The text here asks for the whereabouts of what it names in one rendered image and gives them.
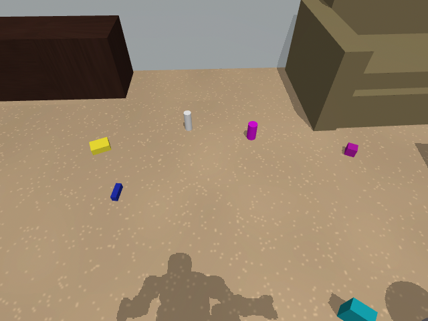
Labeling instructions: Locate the sofa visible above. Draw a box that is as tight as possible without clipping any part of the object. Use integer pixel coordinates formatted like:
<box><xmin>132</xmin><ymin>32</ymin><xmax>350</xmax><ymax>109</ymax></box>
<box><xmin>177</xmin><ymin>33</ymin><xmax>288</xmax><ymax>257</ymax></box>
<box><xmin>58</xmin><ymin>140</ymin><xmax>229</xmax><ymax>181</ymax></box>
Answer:
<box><xmin>285</xmin><ymin>0</ymin><xmax>428</xmax><ymax>131</ymax></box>

